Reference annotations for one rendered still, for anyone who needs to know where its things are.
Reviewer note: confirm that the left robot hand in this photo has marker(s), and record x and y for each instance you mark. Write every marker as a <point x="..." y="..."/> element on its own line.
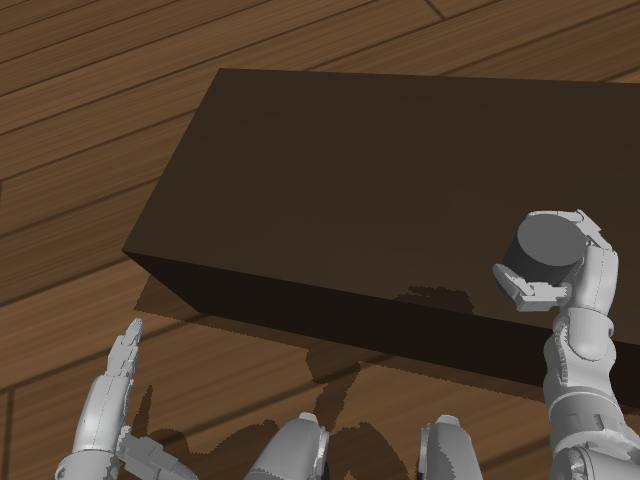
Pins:
<point x="102" y="422"/>

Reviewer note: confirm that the right robot hand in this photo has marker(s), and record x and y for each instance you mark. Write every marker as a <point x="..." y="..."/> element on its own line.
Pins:
<point x="590" y="284"/>

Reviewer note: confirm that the left robot arm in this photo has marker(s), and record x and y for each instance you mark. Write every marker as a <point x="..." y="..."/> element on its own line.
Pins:
<point x="89" y="465"/>

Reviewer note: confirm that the right robot arm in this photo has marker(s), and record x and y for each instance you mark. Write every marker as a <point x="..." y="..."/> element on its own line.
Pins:
<point x="589" y="439"/>

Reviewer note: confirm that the can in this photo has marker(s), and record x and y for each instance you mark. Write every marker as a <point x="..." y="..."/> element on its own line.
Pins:
<point x="545" y="248"/>

